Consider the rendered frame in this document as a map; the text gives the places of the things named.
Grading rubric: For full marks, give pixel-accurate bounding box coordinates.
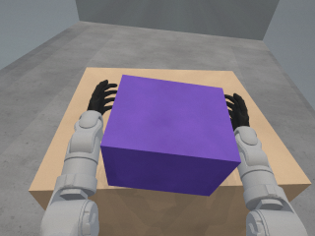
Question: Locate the robot left upper arm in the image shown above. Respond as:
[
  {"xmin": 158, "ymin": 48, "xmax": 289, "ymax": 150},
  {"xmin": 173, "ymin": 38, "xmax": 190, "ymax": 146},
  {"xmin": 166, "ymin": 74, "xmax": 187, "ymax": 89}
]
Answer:
[{"xmin": 40, "ymin": 199, "xmax": 99, "ymax": 236}]

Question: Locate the robot right hand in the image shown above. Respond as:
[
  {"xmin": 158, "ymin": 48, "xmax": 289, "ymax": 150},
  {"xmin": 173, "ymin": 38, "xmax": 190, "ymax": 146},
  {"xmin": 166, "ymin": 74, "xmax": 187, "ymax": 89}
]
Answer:
[{"xmin": 224, "ymin": 93, "xmax": 250, "ymax": 132}]

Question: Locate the robot right upper arm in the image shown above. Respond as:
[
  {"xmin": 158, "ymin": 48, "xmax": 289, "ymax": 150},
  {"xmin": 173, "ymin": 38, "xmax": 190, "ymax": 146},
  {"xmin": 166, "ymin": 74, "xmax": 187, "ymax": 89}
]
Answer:
[{"xmin": 246, "ymin": 208, "xmax": 307, "ymax": 236}]

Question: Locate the left robot forearm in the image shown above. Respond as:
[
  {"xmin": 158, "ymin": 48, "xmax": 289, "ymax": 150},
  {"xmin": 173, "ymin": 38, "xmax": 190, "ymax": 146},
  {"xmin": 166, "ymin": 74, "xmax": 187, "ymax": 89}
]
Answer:
[{"xmin": 39, "ymin": 110, "xmax": 103, "ymax": 236}]

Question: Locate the pedestal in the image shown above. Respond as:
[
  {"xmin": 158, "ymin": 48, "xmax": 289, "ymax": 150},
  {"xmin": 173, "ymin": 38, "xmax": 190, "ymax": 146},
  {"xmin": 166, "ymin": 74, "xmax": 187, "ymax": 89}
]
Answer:
[{"xmin": 29, "ymin": 67, "xmax": 312, "ymax": 236}]

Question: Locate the right robot forearm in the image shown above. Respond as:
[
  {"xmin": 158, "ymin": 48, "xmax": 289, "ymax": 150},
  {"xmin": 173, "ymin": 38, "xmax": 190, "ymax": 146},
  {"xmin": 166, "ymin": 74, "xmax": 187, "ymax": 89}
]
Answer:
[{"xmin": 233, "ymin": 126, "xmax": 308, "ymax": 236}]

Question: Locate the carton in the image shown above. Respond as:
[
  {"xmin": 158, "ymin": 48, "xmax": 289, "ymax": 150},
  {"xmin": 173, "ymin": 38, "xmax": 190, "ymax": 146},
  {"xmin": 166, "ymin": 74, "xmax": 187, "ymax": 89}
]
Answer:
[{"xmin": 100, "ymin": 75, "xmax": 241, "ymax": 197}]

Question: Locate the robot left hand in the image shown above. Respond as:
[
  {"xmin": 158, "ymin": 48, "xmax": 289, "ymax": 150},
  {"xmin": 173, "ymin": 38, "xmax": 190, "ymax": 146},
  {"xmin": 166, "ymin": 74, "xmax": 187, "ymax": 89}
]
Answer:
[{"xmin": 87, "ymin": 80, "xmax": 118, "ymax": 116}]

